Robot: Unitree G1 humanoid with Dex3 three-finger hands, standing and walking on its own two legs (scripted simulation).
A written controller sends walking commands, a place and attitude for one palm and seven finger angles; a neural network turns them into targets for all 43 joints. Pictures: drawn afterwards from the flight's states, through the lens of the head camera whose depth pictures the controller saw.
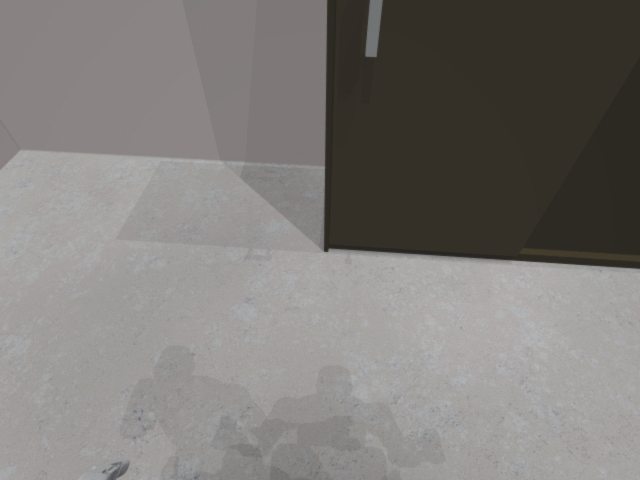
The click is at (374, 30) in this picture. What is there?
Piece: wardrobe's sliding door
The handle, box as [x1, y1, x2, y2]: [365, 0, 382, 56]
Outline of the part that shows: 382,0 370,0 365,56 376,56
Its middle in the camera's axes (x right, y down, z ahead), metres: +0.12 -0.54 +0.88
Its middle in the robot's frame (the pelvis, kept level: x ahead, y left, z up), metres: +1.05 -0.08 +0.17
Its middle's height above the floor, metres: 0.94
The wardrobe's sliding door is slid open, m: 0.00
